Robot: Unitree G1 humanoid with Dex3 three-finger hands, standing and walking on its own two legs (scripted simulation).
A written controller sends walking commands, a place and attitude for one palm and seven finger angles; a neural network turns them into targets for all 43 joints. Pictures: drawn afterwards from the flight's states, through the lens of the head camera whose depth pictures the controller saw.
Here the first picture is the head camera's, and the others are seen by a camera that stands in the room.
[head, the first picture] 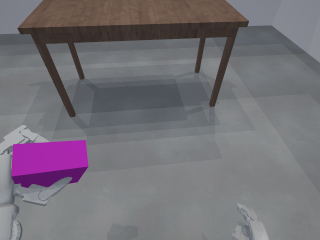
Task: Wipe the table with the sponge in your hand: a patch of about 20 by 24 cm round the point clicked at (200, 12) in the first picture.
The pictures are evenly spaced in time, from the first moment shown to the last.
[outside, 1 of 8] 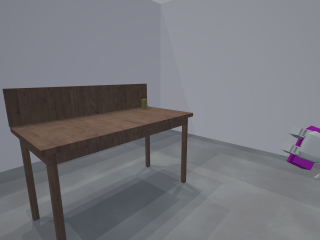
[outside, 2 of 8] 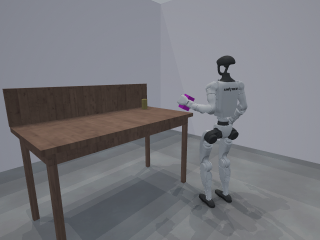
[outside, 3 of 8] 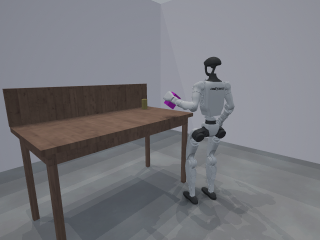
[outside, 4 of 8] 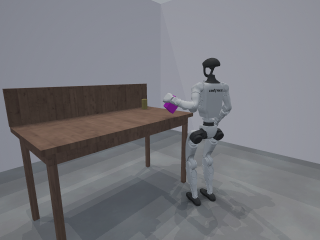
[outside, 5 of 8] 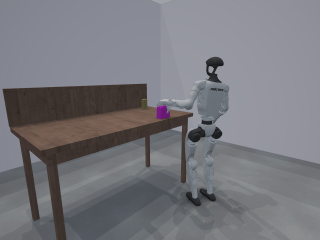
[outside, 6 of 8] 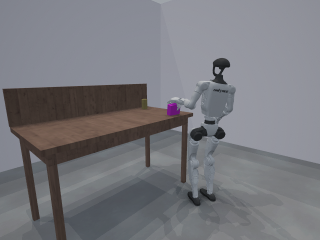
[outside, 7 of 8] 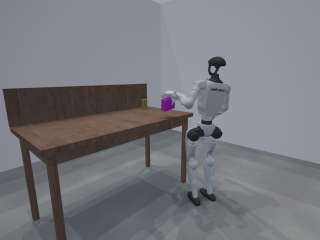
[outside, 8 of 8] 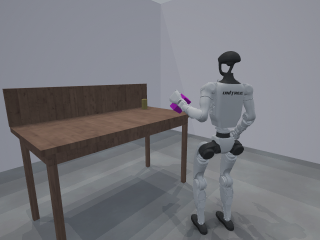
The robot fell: no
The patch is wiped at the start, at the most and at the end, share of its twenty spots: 0.00 1.00 1.00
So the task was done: yes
